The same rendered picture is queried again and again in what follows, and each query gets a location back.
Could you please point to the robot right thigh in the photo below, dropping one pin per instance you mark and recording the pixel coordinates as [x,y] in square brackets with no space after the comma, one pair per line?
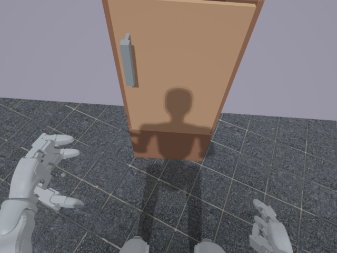
[208,247]

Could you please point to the handle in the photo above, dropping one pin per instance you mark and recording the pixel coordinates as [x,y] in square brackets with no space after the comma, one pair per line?
[126,54]

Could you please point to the robot left thigh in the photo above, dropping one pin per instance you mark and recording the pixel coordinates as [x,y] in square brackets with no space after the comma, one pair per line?
[135,246]

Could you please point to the left robot hand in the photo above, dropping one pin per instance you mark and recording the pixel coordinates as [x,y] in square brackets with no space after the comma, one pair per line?
[25,183]

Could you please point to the cupboard door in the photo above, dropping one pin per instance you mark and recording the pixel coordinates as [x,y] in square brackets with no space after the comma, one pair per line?
[184,53]

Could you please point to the robot left forearm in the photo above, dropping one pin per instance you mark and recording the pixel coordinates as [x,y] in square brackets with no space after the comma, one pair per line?
[16,225]

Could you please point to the right robot hand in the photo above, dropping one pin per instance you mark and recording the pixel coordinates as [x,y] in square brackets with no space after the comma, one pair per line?
[276,239]

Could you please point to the robot thigh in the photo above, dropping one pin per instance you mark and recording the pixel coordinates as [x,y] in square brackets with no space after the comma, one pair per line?
[208,247]
[135,246]

